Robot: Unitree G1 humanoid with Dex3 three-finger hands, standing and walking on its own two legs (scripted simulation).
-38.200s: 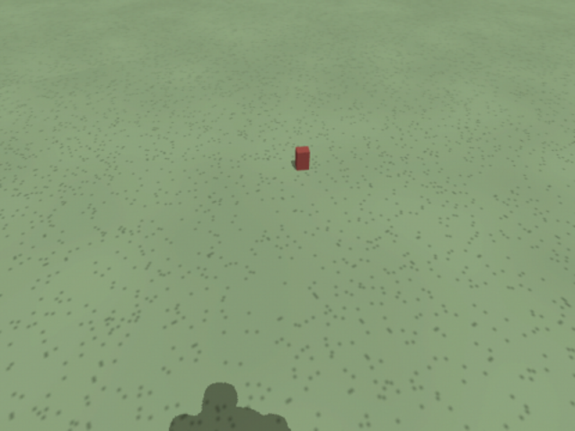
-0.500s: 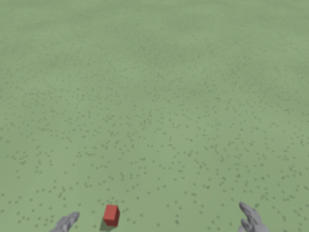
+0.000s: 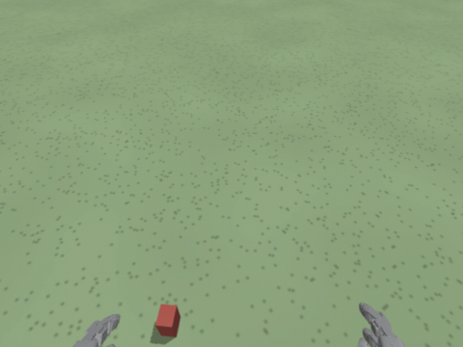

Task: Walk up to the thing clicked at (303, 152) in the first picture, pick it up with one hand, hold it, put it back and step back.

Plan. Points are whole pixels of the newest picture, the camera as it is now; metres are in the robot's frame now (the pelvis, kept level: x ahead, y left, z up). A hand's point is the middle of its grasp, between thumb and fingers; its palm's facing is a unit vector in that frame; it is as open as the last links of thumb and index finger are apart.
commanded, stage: stand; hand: left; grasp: from above
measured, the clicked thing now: (168, 320) +0.42 +0.23 -0.65
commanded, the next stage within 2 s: none
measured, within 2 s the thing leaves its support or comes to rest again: neither
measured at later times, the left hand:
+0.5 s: hand out of the picture +0.05 +0.25 -0.11, palm faces +0.05 -0.95 -0.31, open 7.3 cm
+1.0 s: hand out of the picture +0.00 +0.25 -0.10, palm faces +0.04 -0.94 -0.34, open 7.3 cm
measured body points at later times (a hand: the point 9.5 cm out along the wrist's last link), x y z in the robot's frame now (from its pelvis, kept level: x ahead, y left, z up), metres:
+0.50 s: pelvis -0.01 +0.01 +0.05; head -0.01 +0.03 +0.50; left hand +0.04 +0.30 -0.09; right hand +0.07 -0.26 -0.08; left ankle +0.02 +0.13 -0.68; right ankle -0.01 -0.14 -0.68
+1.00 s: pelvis -0.02 +0.00 +0.06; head -0.03 +0.00 +0.51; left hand +0.00 +0.30 -0.08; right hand +0.04 -0.28 -0.08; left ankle +0.02 +0.13 -0.68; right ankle -0.01 -0.14 -0.68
